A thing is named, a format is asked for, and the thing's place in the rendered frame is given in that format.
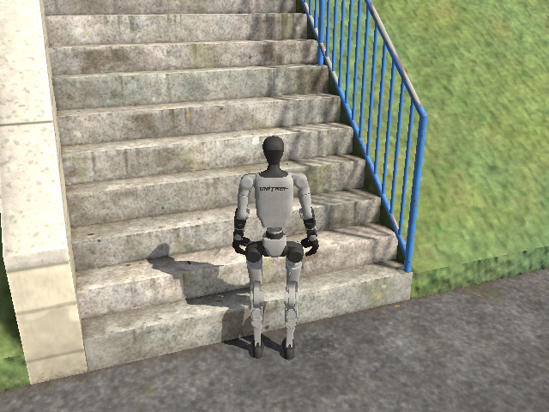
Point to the stairs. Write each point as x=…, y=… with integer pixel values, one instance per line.
x=162, y=107

